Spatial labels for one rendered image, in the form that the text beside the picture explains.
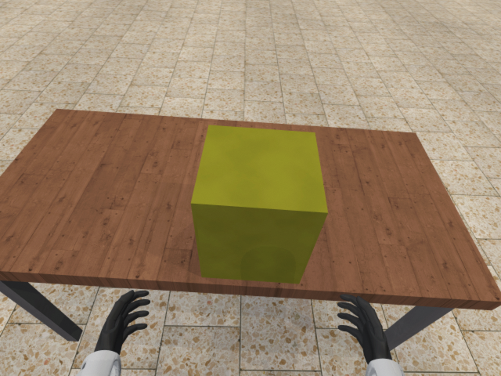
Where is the right robot hand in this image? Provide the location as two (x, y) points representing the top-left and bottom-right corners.
(337, 295), (392, 364)

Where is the carton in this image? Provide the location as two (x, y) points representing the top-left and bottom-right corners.
(191, 125), (328, 284)

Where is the robot right forearm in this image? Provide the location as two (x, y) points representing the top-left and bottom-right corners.
(366, 359), (405, 376)

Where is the left robot hand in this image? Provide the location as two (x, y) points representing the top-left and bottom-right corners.
(94, 290), (150, 355)

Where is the table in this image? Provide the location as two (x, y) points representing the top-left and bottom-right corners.
(0, 109), (501, 351)

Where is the robot left forearm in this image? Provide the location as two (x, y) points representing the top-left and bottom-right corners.
(76, 350), (121, 376)

